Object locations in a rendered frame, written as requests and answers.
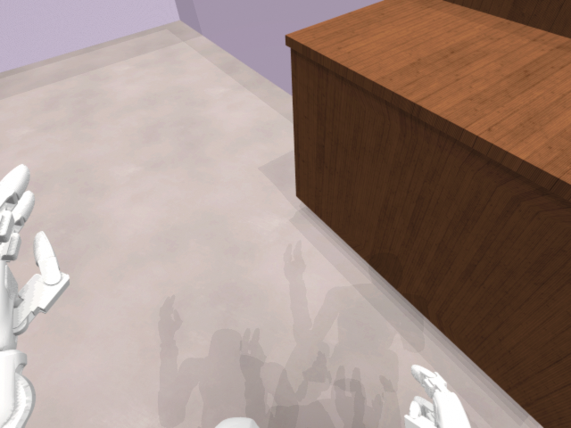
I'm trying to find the robot left hand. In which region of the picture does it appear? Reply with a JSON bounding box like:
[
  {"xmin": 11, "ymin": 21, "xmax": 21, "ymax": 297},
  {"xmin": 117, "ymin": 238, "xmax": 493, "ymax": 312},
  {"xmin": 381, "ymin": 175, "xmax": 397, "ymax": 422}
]
[{"xmin": 0, "ymin": 164, "xmax": 70, "ymax": 351}]

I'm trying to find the counter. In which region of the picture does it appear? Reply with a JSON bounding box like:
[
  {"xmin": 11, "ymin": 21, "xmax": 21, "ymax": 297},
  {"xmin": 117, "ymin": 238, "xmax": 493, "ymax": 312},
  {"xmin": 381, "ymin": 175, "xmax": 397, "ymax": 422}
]
[{"xmin": 285, "ymin": 0, "xmax": 571, "ymax": 428}]

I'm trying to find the left robot forearm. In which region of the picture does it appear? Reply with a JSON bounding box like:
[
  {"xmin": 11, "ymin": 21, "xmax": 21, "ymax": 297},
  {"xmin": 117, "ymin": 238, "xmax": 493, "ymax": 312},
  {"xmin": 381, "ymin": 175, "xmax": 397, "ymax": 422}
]
[{"xmin": 0, "ymin": 350, "xmax": 36, "ymax": 428}]

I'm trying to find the robot right hand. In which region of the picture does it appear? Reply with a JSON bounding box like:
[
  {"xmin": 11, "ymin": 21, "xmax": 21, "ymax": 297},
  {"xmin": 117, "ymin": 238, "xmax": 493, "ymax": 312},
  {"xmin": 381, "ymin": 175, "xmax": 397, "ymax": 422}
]
[{"xmin": 404, "ymin": 365, "xmax": 471, "ymax": 428}]

